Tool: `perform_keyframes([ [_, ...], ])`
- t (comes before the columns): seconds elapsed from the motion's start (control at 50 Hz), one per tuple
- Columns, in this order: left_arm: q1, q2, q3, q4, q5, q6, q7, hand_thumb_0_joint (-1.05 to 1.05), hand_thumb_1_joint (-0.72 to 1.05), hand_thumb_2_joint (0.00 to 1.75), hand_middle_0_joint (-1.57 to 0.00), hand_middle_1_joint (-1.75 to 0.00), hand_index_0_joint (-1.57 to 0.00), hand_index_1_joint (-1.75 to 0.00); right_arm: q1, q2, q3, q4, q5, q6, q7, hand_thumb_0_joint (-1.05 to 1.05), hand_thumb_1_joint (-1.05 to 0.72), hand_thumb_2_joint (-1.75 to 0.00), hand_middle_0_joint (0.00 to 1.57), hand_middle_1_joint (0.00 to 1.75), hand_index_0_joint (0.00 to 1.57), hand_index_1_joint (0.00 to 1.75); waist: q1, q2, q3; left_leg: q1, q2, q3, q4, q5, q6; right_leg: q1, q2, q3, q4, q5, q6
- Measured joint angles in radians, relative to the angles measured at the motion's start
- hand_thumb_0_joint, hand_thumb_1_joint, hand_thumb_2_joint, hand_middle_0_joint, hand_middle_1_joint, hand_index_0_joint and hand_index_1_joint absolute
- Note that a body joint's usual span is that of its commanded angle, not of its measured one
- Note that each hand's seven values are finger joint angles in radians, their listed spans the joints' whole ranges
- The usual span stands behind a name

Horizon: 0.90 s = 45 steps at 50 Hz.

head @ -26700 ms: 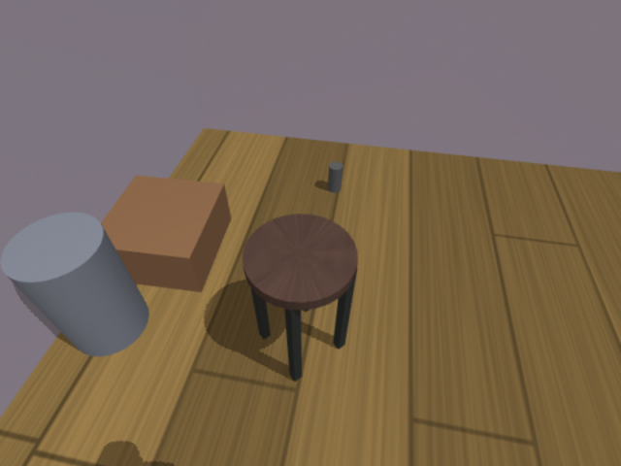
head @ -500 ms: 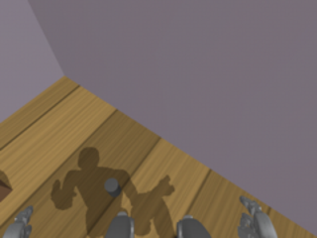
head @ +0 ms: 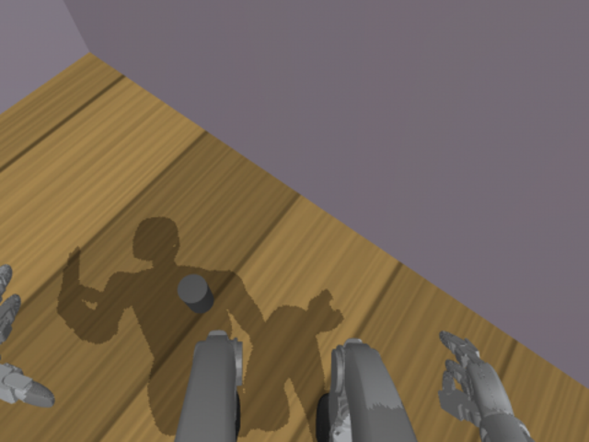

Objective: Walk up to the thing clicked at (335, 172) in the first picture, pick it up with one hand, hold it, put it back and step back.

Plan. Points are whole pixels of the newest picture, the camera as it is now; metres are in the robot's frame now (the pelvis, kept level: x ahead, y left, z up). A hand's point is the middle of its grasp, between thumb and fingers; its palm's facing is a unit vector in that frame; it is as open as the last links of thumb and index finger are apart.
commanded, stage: go down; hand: left
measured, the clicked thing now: (197, 295) +0.40 +0.22 -0.48
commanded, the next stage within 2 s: approach in 1.84 s
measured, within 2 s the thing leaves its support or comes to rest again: neither
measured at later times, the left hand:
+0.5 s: hand (28, 312) +0.29 +0.39 -0.12, palm faces +0.21 -0.96 -0.17, open 17.1 cm
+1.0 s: hand (31, 303) +0.31 +0.40 -0.15, palm faces +0.20 -0.97 -0.14, open 17.4 cm
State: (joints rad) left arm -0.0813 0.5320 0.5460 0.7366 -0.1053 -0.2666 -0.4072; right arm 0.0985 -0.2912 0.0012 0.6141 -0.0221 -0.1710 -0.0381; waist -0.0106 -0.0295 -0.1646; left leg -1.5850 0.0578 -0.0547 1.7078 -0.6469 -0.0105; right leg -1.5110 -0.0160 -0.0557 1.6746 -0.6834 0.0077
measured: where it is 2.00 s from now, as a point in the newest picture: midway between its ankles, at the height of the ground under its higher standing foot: outside the picture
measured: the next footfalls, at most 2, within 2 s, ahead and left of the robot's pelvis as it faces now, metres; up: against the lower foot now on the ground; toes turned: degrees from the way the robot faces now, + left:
none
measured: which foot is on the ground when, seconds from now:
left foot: down 0.00-1.00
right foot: down 0.00-1.00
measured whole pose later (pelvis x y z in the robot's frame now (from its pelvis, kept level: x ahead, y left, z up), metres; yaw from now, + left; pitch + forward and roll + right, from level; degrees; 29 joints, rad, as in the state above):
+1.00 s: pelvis -0.04 +0.00 -0.14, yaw -4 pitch +31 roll -6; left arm -0.43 0.81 0.80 1.00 -0.19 -0.36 -0.67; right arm 0.08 -0.34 0.07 0.70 -0.04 -0.19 -0.05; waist -0.03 -0.04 -0.11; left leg -2.06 0.07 -0.11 2.16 -0.66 -0.01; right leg -1.97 0.00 -0.08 2.12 -0.70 0.00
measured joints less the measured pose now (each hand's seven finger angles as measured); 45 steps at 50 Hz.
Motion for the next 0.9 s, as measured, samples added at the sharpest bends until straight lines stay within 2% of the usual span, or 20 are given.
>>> perform_keyframes([
  [0.16, -0.087, 0.058, 0.081, 0.078, -0.031, -0.048, -0.056, -0.01, -0.55, 0.09, -0.07, -0.13, -0.07, -0.12, 0.004, 0.003, 0.011, 0.038, -0.001, 0.008, 0.002, 0.01, -0.89, -0.89, 0.21, 0.30, 0.21, 0.30, 0.000, 0.003, 0.007, -0.133, 0.005, -0.012, 0.105, 0.000, -0.003, -0.133, 0.006, -0.004, 0.107, -0.001, -0.005],
  [0.3, -0.171, 0.120, 0.133, 0.153, -0.045, -0.087, -0.114, -0.01, -0.51, 0.09, -0.07, -0.13, -0.07, -0.12, 0.009, -0.013, 0.024, 0.053, -0.002, 0.003, -0.005, 0.01, -0.89, -0.89, 0.21, 0.30, 0.21, 0.30, -0.007, 0.002, 0.015, -0.231, 0.006, -0.025, 0.190, 0.000, -0.006, -0.228, 0.009, -0.011, 0.191, -0.002, -0.008],
  [0.44, -0.229, 0.170, 0.177, 0.195, -0.060, -0.097, -0.164, -0.01, -0.49, 0.08, -0.07, -0.11, -0.07, -0.11, 0.003, -0.033, 0.035, 0.061, -0.004, -0.003, -0.010, 0.01, -0.89, -0.89, 0.21, 0.30, 0.21, 0.30, -0.018, 0.000, 0.022, -0.304, 0.009, -0.037, 0.264, -0.005, -0.007, -0.299, 0.015, -0.017, 0.260, -0.005, -0.010],
  [0.64, -0.280, 0.221, 0.222, 0.223, -0.075, -0.099, -0.212, -0.01, -0.49, 0.06, -0.07, -0.09, -0.07, -0.09, -0.012, -0.048, 0.044, 0.067, -0.010, -0.013, -0.012, 0.01, -0.90, -0.90, 0.21, 0.30, 0.21, 0.30, -0.016, -0.009, 0.037, -0.384, 0.012, -0.048, 0.351, -0.012, -0.005, -0.376, 0.020, -0.021, 0.341, -0.008, -0.007],
  [0.9, -0.337, 0.261, 0.247, 0.247, -0.079, -0.093, -0.250, -0.01, -0.52, 0.07, -0.06, -0.08, -0.05, -0.08, -0.023, -0.046, 0.063, 0.085, -0.020, -0.018, -0.012, 0.01, -0.91, -0.90, 0.21, 0.30, 0.21, 0.30, -0.014, -0.011, 0.052, -0.457, 0.008, -0.058, 0.437, -0.015, -0.003, -0.444, 0.020, -0.023, 0.425, -0.013, -0.005],
])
